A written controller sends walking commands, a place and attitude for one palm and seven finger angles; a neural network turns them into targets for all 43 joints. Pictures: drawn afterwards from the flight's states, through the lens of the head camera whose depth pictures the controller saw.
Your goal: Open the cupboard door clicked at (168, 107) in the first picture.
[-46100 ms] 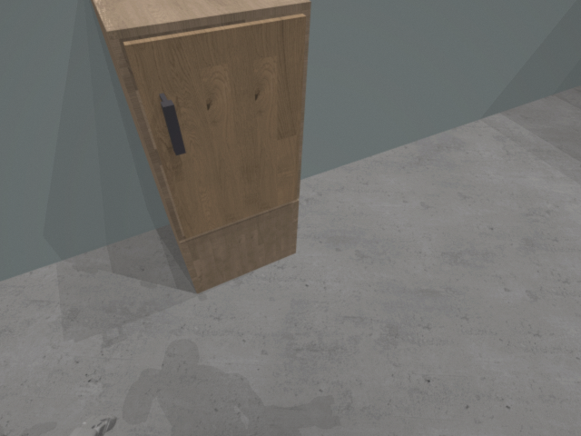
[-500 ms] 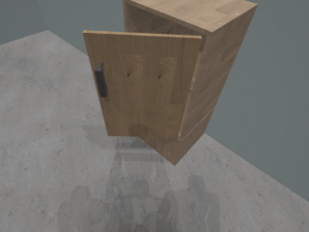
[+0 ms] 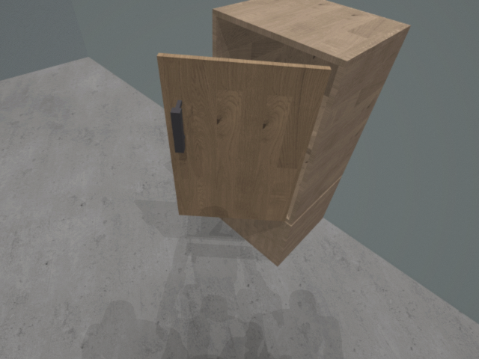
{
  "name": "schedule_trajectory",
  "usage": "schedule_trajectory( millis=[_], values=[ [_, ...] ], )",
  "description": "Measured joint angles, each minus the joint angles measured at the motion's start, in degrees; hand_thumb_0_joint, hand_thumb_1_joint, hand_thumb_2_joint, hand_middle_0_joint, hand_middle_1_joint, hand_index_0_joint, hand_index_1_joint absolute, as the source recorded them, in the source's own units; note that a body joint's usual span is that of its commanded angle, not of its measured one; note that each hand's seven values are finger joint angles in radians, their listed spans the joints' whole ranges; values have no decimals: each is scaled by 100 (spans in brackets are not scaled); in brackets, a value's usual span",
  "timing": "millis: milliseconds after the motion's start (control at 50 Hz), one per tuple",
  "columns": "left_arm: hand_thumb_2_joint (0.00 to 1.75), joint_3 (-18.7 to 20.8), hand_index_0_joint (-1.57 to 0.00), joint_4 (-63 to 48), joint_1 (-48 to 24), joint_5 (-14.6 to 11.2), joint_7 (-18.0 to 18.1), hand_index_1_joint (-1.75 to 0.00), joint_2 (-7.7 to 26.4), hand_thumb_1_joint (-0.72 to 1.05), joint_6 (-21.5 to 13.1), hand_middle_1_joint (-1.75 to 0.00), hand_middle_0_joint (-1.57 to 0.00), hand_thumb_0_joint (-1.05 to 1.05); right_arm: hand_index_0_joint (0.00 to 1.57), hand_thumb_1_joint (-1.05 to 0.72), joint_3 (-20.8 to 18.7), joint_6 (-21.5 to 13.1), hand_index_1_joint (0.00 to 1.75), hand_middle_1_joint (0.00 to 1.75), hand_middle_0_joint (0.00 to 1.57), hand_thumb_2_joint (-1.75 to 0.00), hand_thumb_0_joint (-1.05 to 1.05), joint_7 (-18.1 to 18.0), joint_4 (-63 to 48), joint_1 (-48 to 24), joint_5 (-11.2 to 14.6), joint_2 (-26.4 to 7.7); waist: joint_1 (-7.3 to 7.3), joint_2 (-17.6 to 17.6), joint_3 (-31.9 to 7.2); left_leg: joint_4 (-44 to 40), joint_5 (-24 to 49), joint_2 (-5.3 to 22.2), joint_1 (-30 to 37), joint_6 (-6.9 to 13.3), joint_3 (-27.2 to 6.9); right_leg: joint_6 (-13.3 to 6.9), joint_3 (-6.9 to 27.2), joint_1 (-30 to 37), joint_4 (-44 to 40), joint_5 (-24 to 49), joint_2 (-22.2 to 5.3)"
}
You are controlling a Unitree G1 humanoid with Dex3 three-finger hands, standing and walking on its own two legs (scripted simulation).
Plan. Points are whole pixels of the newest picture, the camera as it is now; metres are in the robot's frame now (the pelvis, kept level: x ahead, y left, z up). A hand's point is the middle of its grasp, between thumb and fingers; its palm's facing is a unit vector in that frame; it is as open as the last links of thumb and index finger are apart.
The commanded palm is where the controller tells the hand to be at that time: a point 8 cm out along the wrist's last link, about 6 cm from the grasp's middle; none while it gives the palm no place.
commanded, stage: look again from close up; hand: left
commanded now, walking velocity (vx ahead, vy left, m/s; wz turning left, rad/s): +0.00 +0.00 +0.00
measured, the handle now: (179, 126) +0.65 +0.20 +0.02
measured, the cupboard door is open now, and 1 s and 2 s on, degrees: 42 42 42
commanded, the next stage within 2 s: shuffle to correct the standing spot in 0.04 s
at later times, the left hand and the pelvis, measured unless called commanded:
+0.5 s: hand out of the picture -0.08 +0.16 -0.19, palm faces +0.10 -0.99 -0.13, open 7.4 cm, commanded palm none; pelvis +0.00 +0.01 +0.00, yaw +1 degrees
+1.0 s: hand out of the picture +0.09 +0.15 -0.16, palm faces +0.06 -0.98 -0.19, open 7.3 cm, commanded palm none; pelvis +0.06 -0.02 +0.00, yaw +0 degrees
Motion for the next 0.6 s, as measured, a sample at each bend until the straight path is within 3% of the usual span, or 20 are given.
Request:
schedule_trajectory(
  millis=[220,360,420,480,540,600],
  values=[
    [90,7,-20,70,226,21,-41,-30,111,91,24,-30,-20,1,20,-92,11,56,30,30,20,-90,0,45,121,88,5,-11,27,-23,-51,-268,222,-45,12,28,1,-13,-6,-44,-138,148,-35],
    [90,75,-20,130,558,45,-113,-30,35,91,25,-30,-20,1,20,-91,-36,178,30,30,20,-90,0,77,241,316,-30,45,54,-15,-188,-73,-402,-59,-122,10,-45,-195,27,-133,-46,-237,11],
    [90,106,-20,180,720,14,-123,-30,-22,91,-20,-30,-20,1,20,-91,-52,160,30,30,20,-90,0,90,252,402,-28,66,77,-24,-158,316,-783,-23,-262,-15,-35,-157,22,-114,-54,57,31],
    [90,123,-20,283,872,2,-106,-30,-89,91,-22,-30,-20,1,20,-91,-66,103,30,30,20,-90,0,111,276,505,-24,83,57,-23,-154,491,-673,62,-250,-1,37,-57,-52,-36,72,-57,51],
    [90,118,-20,390,935,11,-128,-30,-140,91,64,-30,-20,1,20,-91,-76,-28,30,30,20,-90,0,85,247,575,-35,147,33,-140,-176,469,-232,33,-173,119,175,-217,33,-233,696,-599,10],
    [90,114,-20,416,771,66,-173,-30,-194,91,122,-30,-20,1,20,-91,-84,-141,30,30,20,-90,0,38,207,617,-35,231,-17,-188,-166,178,-270,14,-6,199,355,-380,35,-975,2148,-652,-2]
  ],
)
